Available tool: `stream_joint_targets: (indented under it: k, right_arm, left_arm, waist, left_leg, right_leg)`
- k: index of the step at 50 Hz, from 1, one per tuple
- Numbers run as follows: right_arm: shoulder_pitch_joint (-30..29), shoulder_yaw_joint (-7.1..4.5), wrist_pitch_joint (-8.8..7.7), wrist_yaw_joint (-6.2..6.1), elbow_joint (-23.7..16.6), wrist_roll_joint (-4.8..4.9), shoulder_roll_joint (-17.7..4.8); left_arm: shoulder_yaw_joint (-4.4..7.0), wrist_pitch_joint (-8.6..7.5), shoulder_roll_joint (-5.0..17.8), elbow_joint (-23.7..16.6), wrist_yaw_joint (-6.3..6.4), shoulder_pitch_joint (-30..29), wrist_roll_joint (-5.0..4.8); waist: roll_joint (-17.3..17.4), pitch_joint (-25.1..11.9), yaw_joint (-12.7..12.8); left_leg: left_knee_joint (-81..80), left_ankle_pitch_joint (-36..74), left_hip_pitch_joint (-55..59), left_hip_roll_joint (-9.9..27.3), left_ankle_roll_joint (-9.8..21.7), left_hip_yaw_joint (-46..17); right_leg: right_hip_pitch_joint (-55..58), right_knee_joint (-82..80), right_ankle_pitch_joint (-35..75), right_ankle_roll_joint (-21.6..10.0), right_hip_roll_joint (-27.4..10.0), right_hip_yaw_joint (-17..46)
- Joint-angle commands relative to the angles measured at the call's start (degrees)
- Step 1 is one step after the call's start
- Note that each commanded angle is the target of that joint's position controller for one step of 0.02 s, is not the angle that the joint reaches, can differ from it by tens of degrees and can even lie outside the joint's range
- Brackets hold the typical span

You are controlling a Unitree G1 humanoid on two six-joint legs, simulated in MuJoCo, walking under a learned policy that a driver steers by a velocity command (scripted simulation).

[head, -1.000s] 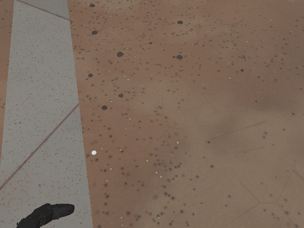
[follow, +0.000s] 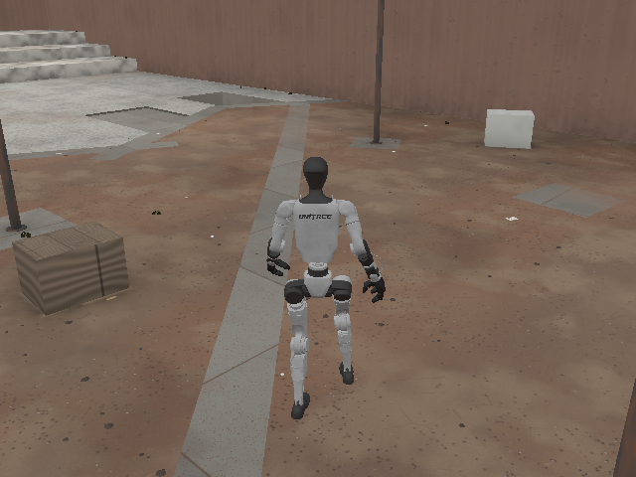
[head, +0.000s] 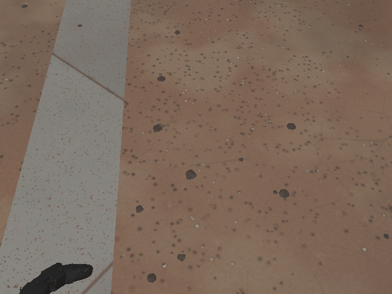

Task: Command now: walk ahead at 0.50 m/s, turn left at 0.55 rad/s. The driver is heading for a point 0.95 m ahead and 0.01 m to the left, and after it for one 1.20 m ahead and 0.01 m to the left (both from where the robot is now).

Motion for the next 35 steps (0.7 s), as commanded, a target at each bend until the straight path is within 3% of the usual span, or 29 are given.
stream_joint_targets:
  k: [1,3,4,5,6,7,8,9,10,12,15,20,23,25,27,28,29,30,31,32,33,34,35]
  right_arm:
    - [0.49,-2.77,-0.04,-0.57,-2.53,0.16,-9.13]
    - [-0.91,-2.50,0.28,-0.43,-2.92,-0.10,-7.84]
    - [-1.28,-1.46,0.12,-0.13,-3.71,-0.56,-5.07]
    - [3.98,-0.22,-0.22,-0.09,-4.87,-0.42,-1.20]
    - [7.36,0.01,-0.59,-0.16,-5.73,0.52,-2.73]
    - [4.05,-1.28,-0.38,-0.20,-4.64,0.87,-7.88]
    - [-0.90,-1.74,-0.02,-0.17,-5.34,0.30,-9.08]
    - [-3.38,-1.81,0.11,-0.07,-6.03,-0.29,-8.33]
    - [-4.36,-2.00,0.27,0.16,-6.41,-0.49,-7.53]
    - [-3.73,-1.63,0.78,0.66,-6.58,0.07,-5.05]
    - [-6.38,-1.10,1.12,0.85,-7.96,-0.28,-3.21]
    - [-13.23,0.21,-0.40,2.03,-8.97,-0.56,-0.82]
    - [-19.15,0.59,-1.09,3.00,-10.83,-0.34,-0.60]
    - [-21.16,0.38,-1.24,3.42,-11.97,-0.31,-1.44]
    - [-19.41,-0.41,-1.46,3.45,-12.08,-0.75,-3.14]
    - [-13.39,-1.47,-1.57,3.20,-10.48,-1.00,-4.95]
    - [-4.68,-3.03,-1.46,2.56,-7.80,-1.18,-7.98]
    - [4.82,-4.43,-1.00,1.46,-6.26,-2.39,-13.10]
    - [5.37,-4.33,-0.83,1.29,-6.32,-2.38,-14.90]
    - [4.32,-2.97,-1.07,1.38,-6.42,-2.24,-9.45]
    - [1.15,-2.31,-1.37,1.45,-5.75,-1.78,-7.87]
    - [-2.30,-1.89,-1.70,1.62,-5.30,-1.61,-6.18]
    - [-4.99,-1.51,-2.16,1.86,-5.15,-1.74,-4.49]
  left_arm:
    - [2.61,-1.54,6.96,-4.43,-0.16,-3.16,-0.60]
    - [3.82,-1.99,8.51,-2.89,0.22,3.14,-0.56]
    - [4.67,-2.23,10.49,-2.19,0.64,9.79,0.30]
    - [5.83,-1.82,14.88,-1.48,1.07,16.83,1.26]
    - [6.02,-0.98,14.17,0.35,0.48,19.42,-0.01]
    - [4.86,-0.71,9.29,-0.63,0.53,16.64,-0.57]
    - [4.26,-0.27,7.32,-0.90,0.75,14.23,-0.33]
    - [3.80,-0.08,6.26,-0.64,0.75,12.08,0.00]
    - [3.42,-0.10,5.12,-0.19,0.85,10.83,0.28]
    - [3.45,-0.49,4.87,0.71,0.88,10.14,0.32]
    - [4.20,-0.98,6.73,2.51,0.85,10.52,0.08]
    - [4.34,-0.46,8.56,5.45,0.46,12.35,-0.52]
    - [4.56,0.27,10.13,7.80,0.39,16.01,-1.55]
    - [4.74,1.01,10.92,9.34,0.39,17.67,-2.06]
    - [4.74,1.85,11.87,10.48,0.50,18.17,-2.56]
    - [4.61,2.23,12.21,10.78,0.62,17.40,-2.73]
    - [4.00,2.18,11.20,10.75,0.79,17.42,-2.46]
    - [2.39,1.55,6.96,8.63,0.68,17.87,-0.98]
    - [0.69,0.62,1.95,8.38,0.29,23.34,-0.77]
    - [2.64,0.29,8.70,8.88,0.13,18.83,-2.50]
    - [3.13,0.16,9.45,7.13,0.06,14.92,-3.39]
    - [3.03,0.25,8.30,7.04,0.41,13.24,-2.78]
    - [3.30,0.80,7.78,7.25,0.59,13.39,-2.06]
  waist:
    - [8.48,-2.07,1.91]
    - [9.17,-4.20,5.60]
    - [6.82,-10.47,8.85]
    - [-4.49,-19.19,8.83]
    - [-16.69,-21.13,7.77]
    - [-8.57,-13.00,8.87]
    - [-4.20,-7.12,9.17]
    - [-2.20,-3.28,8.25]
    - [-2.95,-1.42,7.16]
    - [-4.87,-0.68,5.96]
    - [-3.06,0.18,5.83]
    - [-0.94,0.93,7.90]
    - [-0.71,2.36,9.70]
    - [-1.38,2.78,9.38]
    - [-2.92,0.93,6.74]
    - [-3.04,-2.77,2.62]
    - [-2.45,-8.34,-1.76]
    - [4.72,-17.48,-4.62]
    - [16.31,-26.05,-1.13]
    - [9.77,-21.75,-3.47]
    - [9.48,-12.71,-2.07]
    - [7.06,-8.71,-0.06]
    - [7.75,-5.71,1.86]
  left_leg:
    - [-1.43,12.91,-1.93,14.05,6.13,-13.51]
    - [4.41,16.18,-2.24,12.39,4.30,-13.70]
    - [15.24,14.60,-5.99,9.55,2.53,-10.75]
    - [33.72,-1.63,-21.56,2.12,-1.43,-2.92]
    - [45.98,-18.02,-34.61,2.37,-2.89,0.31]
    - [50.81,-13.50,-38.48,5.93,-3.53,-0.58]
    - [51.45,-8.83,-38.45,7.74,-3.89,1.64]
    - [49.55,-5.54,-37.27,9.31,-4.17,2.52]
    - [47.41,-3.25,-35.76,10.91,-4.20,2.68]
    - [45.45,-1.12,-32.97,12.31,-4.42,4.23]
    - [40.43,2.80,-35.26,13.21,-5.40,4.82]
    - [22.59,15.44,-31.38,11.71,-4.59,7.30]
    - [15.21,16.64,-29.67,10.56,-3.53,9.78]
    - [12.14,12.99,-29.47,9.83,-2.09,10.46]
    - [9.09,8.42,-23.39,7.82,-0.20,12.14]
    - [6.22,10.08,-13.79,6.12,1.23,13.50]
    - [5.78,13.34,0.72,6.30,2.75,12.98]
    - [8.15,14.52,21.41,19.50,7.30,-2.16]
    - [1.64,7.59,31.00,31.40,14.02,-25.88]
    - [-0.93,4.39,26.34,29.75,11.91,-23.71]
    - [-2.44,7.30,18.87,27.60,9.85,-14.09]
    - [-4.38,9.82,12.17,24.88,8.53,-8.56]
    - [-6.74,12.12,6.59,23.08,7.92,-4.21]
  right_leg:
    - [8.68,-3.17,-2.29,-1.72,1.89,-0.77]
    - [17.81,-6.63,-4.28,-4.42,1.50,-2.14]
    - [30.04,-5.54,-5.58,-7.48,-4.06,1.99]
    - [50.26,-6.00,-11.68,-14.43,-16.61,19.94]
    - [54.85,-11.40,-25.91,-19.24,-23.75,39.28]
    - [48.08,-13.51,-32.84,-17.22,-21.73,34.76]
    - [41.20,-14.03,-28.62,-15.02,-19.21,25.75]
    - [34.99,-15.53,-21.67,-14.27,-16.69,19.34]
    - [31.18,-16.91,-16.64,-13.73,-14.73,14.50]
    - [27.16,-19.57,-11.47,-13.74,-12.89,7.99]
    - [27.02,-21.87,-4.48,-15.25,-13.48,2.05]
    - [28.15,-22.48,2.92,-14.53,-11.25,-6.51]
    - [31.23,-22.22,3.27,-14.12,-12.55,-7.51]
    - [35.26,-20.55,7.01,-13.57,-14.34,-7.24]
    - [37.28,-15.30,19.95,-12.67,-14.72,-6.67]
    - [35.97,-8.20,28.06,-11.52,-13.30,-8.03]
    - [29.97,2.15,27.59,-9.73,-10.62,-9.60]
    - [13.14,21.36,8.05,-6.78,-6.35,-11.29]
    - [-1.33,37.35,-35.29,-4.50,2.13,-5.38]
    - [-6.00,42.53,-34.98,-4.74,-0.10,0.84]
    - [-8.89,41.95,-30.25,-4.97,-2.42,-0.75]
    - [-7.75,39.20,-25.56,-4.69,-4.52,-1.80]
    - [-5.56,37.04,-22.07,-4.21,-5.87,-1.86]
Next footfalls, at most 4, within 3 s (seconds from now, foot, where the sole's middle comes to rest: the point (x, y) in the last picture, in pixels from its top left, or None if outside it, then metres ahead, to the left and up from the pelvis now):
0.08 right None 0.22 -0.14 -0.78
0.58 left None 0.44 0.19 -0.78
1.12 right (185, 211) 0.76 -0.02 -0.78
1.58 left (148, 152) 1.05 0.12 -0.78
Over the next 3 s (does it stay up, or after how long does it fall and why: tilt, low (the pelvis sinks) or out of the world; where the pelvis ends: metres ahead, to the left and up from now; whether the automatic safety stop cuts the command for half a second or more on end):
stays up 0.91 0.03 0.00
